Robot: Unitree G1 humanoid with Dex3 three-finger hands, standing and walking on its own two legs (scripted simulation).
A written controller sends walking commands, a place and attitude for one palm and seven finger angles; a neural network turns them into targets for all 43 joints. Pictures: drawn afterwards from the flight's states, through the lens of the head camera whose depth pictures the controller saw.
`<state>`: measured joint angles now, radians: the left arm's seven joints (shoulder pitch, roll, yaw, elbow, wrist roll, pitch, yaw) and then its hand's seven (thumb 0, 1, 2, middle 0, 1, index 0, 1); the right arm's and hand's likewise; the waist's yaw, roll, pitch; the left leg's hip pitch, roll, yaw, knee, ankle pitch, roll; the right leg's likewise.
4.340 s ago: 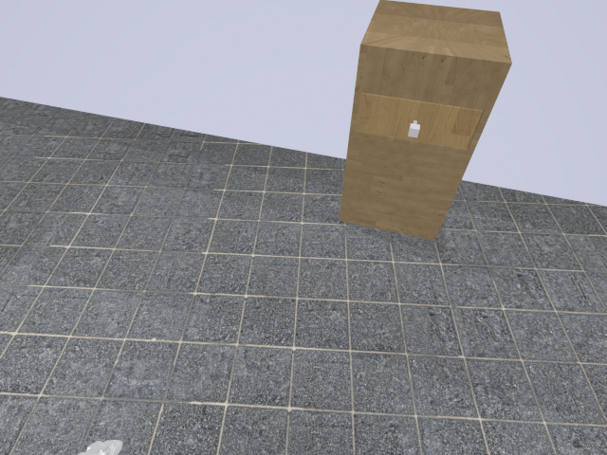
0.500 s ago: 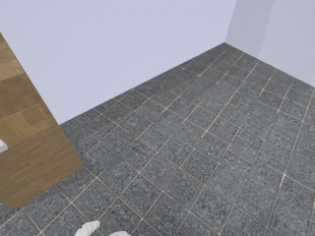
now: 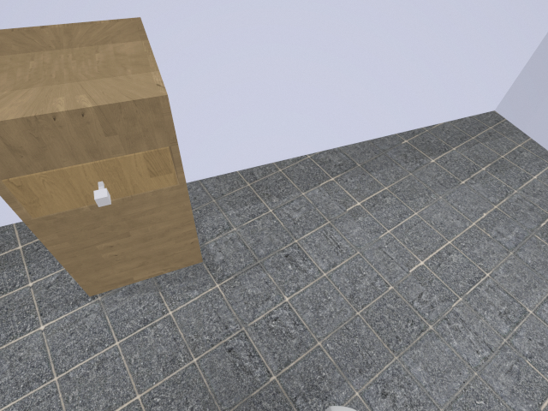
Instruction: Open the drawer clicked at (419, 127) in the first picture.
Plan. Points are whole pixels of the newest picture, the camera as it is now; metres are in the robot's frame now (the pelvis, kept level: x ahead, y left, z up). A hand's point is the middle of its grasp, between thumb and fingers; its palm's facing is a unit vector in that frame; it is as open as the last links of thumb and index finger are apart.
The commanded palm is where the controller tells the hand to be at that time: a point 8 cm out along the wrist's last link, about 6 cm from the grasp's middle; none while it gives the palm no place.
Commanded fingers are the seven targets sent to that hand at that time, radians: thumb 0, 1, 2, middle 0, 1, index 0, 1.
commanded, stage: turn to face it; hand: left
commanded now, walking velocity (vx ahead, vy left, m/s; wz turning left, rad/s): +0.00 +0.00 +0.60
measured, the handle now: (102, 192) +0.64 +0.47 -0.21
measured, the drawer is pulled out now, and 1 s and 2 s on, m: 0.00 0.00 0.00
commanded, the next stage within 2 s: take the last steps up to it in 0.46 s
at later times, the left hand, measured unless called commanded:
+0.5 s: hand out of the picture -0.05 +0.15 -0.17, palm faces +0.31 -0.92 -0.23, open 7.4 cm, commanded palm none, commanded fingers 0.00 0.90 0.90 -0.20 -0.30 -0.20 -0.30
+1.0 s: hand out of the picture -0.03 +0.18 -0.17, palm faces +0.34 -0.92 -0.21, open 7.4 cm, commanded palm none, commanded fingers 0.00 0.90 0.90 -0.20 -0.30 -0.20 -0.30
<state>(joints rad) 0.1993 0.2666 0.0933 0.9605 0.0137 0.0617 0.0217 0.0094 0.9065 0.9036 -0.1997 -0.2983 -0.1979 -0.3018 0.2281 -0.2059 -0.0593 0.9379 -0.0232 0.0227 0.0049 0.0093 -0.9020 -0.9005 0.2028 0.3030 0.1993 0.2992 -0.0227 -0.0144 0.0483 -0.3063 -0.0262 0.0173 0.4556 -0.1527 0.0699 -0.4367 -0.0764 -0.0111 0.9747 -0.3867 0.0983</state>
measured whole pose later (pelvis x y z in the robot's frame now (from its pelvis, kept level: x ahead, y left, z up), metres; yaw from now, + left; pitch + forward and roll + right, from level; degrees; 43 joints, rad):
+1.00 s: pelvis -0.02 -0.01 +0.00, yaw +21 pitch -2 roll +1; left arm 0.21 0.19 0.04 1.04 0.03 0.00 -0.02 0.01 0.91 0.90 -0.20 -0.30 -0.20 -0.30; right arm 0.36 -0.18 -0.04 1.09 -0.03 -0.01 -0.01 0.01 -0.91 -0.90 0.20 0.30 0.20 0.30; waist -0.03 0.00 0.03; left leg -0.07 -0.01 0.04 0.41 -0.31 0.01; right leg -0.32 -0.07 -0.09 0.64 -0.33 0.04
